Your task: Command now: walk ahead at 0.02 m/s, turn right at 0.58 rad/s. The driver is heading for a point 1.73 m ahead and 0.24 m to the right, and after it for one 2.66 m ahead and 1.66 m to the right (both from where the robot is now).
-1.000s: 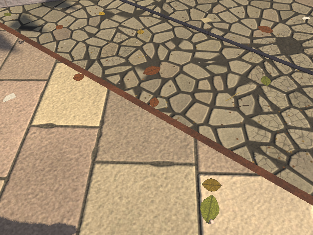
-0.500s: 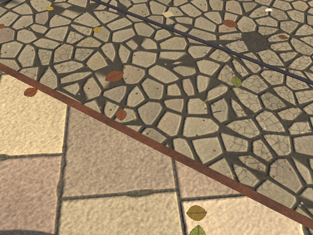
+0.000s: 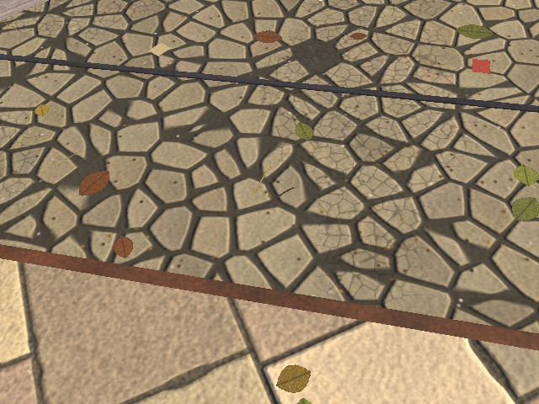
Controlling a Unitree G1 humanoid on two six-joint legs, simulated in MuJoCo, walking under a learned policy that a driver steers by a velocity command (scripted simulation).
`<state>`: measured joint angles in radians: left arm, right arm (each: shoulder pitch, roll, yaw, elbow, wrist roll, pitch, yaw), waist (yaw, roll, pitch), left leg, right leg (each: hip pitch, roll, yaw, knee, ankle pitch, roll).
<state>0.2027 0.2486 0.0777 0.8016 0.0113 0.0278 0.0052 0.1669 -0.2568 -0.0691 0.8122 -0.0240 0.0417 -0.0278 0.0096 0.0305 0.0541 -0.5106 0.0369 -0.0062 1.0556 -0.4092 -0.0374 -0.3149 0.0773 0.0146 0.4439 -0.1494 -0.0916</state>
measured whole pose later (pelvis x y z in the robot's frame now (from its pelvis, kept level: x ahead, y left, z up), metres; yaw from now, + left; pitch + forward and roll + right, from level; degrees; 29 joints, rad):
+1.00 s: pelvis +0.11 -0.08 +0.01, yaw -26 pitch +1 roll +0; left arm 0.38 0.23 0.02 0.84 0.01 -0.06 -0.01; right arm 0.27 -0.28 -0.05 0.80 -0.04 -0.01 0.05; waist 0.01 0.05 0.01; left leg -0.60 0.10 0.03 1.00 -0.21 0.01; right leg -0.02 0.08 -0.01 0.24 -0.23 -0.08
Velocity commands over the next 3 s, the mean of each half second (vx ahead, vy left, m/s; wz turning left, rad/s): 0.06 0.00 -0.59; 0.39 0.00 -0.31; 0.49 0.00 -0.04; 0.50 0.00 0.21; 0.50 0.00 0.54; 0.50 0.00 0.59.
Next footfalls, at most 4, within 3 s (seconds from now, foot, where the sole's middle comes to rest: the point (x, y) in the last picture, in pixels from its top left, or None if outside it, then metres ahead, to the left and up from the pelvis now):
0.26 left None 0.04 0.13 -0.78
0.76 right None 0.05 -0.13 -0.78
1.26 left None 0.45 -0.13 -0.78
1.76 right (465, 349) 0.58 -0.41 -0.78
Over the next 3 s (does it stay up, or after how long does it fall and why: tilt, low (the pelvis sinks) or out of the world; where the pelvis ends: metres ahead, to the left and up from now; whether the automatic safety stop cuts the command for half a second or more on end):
stays up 1.15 -0.38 -0.13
